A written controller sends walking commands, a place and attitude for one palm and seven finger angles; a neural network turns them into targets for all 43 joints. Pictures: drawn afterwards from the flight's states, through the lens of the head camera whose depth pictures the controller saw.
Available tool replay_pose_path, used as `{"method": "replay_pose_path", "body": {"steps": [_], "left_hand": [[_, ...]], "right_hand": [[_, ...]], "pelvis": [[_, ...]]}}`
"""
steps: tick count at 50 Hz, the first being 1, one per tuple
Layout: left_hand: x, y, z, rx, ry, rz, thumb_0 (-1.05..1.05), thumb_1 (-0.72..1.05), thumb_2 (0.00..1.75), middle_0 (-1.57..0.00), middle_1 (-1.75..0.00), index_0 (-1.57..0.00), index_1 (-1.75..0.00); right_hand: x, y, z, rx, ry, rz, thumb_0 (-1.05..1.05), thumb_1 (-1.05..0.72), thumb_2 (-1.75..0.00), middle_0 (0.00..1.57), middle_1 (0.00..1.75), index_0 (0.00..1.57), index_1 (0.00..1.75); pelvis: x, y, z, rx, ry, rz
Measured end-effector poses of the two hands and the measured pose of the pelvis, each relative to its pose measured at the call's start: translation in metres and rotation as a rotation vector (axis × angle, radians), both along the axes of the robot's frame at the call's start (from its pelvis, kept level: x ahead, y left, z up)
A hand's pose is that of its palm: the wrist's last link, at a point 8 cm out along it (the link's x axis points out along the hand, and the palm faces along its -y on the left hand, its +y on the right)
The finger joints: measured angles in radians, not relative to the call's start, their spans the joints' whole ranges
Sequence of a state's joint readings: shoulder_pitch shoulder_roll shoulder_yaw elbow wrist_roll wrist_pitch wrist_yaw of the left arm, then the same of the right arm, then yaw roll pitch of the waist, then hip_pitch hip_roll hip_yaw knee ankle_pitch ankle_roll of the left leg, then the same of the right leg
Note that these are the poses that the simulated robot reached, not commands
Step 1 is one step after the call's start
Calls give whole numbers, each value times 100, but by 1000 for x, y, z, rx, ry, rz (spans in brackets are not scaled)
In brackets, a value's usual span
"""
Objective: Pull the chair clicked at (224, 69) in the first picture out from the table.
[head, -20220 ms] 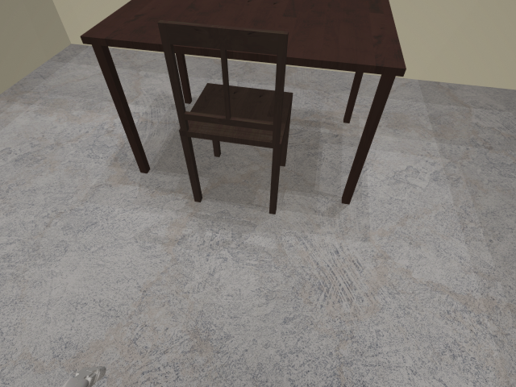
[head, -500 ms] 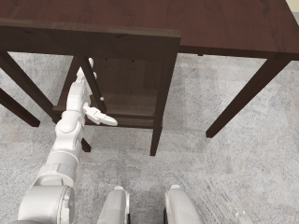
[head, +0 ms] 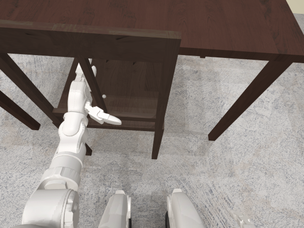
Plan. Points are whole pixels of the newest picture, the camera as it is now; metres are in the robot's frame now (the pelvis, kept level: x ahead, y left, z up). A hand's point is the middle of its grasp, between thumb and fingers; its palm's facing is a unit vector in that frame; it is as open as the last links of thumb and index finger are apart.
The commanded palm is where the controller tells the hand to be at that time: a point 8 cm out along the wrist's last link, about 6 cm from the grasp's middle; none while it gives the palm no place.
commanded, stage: hook a spindle and tug to test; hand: left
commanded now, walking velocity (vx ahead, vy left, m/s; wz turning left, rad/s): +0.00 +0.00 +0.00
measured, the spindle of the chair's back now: (95, 90) +0.48 +0.15 +0.02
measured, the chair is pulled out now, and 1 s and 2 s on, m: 0.00 0.00 0.04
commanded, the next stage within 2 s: step backward, pulling the chair out in 1.50 s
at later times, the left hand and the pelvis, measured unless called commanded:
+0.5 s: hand (104, 97) +0.45 +0.12 +0.03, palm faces -0.07 -1.00 -0.04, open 13.3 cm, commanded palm +0.42 +0.16 +0.03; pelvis +0.00 +0.00 +0.00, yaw +0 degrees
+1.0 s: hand (103, 96) +0.45 +0.12 +0.03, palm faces -0.07 -1.00 -0.03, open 4.8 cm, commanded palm +0.42 +0.16 +0.03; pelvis +0.01 +0.00 +0.00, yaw +0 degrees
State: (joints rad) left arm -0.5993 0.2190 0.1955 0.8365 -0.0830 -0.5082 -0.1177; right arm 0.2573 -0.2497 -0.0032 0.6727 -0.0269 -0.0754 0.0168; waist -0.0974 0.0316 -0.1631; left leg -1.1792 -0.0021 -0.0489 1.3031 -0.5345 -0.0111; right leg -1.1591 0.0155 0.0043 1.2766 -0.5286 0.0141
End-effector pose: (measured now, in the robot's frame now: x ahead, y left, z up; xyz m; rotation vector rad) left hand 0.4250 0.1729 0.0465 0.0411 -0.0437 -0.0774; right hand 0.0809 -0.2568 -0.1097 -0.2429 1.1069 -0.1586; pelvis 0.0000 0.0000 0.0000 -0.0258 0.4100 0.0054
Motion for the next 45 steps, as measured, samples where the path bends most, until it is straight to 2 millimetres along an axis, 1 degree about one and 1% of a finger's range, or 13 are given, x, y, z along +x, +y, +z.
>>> {"method": "replay_pose_path", "body": {"steps": [4,7,9,13,18,22,28,32,37,45], "left_hand": [[6,4,-9,12,44,4,-2,-50,30,-7,-9,-6,-9],[5,7,-16,10,75,2,-2,-50,30,-9,-15,-8,-15],[2,4,-16,5,74,-7,-2,-50,30,-11,-21,-10,-21],[0,0,-14,-15,63,1,-2,-50,30,-16,-37,-14,-37],[4,1,-14,1,49,12,-2,-49,30,-24,-61,-22,-61],[6,2,-14,9,46,8,-2,-42,33,-30,-82,-28,-82],[6,3,-13,-6,70,10,-2,-20,43,-40,-114,-37,-114],[5,3,-11,-4,73,12,-1,0,51,-44,-129,-41,-129],[6,3,-12,-3,64,13,-1,26,62,-47,-139,-43,-139],[8,4,-13,-3,48,3,0,67,80,-50,-144,-47,-144]], "right_hand": [[4,-2,-2,-5,-4,6,0,-90,-90,20,30,20,30],[6,-2,-2,-4,-7,3,0,-90,-90,20,30,20,30],[6,-1,-3,-1,-6,1,0,-90,-90,20,30,20,30],[6,1,-3,5,1,2,0,-90,-90,20,30,20,30],[5,3,-4,7,11,5,0,-90,-90,20,30,20,30],[3,4,-5,8,20,1,0,-90,-90,20,30,20,30],[3,4,-2,11,23,-12,0,-90,-90,20,30,20,30],[4,4,1,14,18,-17,0,-90,-90,20,30,20,30],[6,4,1,11,23,-8,0,-90,-90,20,30,20,30],[11,4,-1,5,29,0,0,-90,-90,20,30,20,30]], "pelvis": [[-1,-1,-3,1,8,2],[-2,0,-4,0,12,1],[-1,1,-3,-1,12,1],[1,2,-2,-1,11,1],[1,1,-3,-1,13,2],[2,2,-3,-2,16,3],[5,3,0,-2,13,0],[7,3,2,-2,11,-3],[9,3,3,-3,11,0],[10,4,0,-5,18,3]]}}
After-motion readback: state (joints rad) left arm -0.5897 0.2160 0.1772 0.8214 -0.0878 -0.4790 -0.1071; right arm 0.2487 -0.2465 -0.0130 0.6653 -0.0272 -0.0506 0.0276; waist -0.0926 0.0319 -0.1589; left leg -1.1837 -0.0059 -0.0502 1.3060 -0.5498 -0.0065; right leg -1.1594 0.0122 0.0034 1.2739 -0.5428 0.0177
